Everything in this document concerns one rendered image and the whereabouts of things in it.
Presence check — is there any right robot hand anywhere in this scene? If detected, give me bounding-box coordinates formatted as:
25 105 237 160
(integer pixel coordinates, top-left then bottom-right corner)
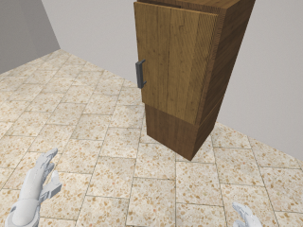
232 202 263 227

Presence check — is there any handle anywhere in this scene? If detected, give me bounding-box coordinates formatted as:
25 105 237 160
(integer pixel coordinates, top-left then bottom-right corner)
135 59 147 89

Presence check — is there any left robot forearm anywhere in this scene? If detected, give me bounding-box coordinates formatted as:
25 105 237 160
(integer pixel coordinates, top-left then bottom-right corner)
4 199 41 227

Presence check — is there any cupboard door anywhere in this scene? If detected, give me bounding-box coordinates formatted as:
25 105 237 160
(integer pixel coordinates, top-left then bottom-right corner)
134 1 219 125

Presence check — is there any left robot hand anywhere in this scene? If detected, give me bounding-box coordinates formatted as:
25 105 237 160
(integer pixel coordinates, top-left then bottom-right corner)
18 148 62 203

